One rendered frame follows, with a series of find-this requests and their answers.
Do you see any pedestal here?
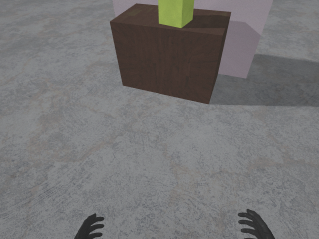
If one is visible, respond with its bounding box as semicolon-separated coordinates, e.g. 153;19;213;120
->
110;3;231;104

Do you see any right robot hand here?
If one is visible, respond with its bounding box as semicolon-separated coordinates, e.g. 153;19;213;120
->
238;209;275;239

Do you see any left robot hand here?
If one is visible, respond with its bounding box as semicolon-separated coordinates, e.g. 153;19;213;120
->
74;213;104;239

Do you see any carton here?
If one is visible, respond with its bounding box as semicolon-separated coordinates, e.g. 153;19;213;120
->
158;0;194;28

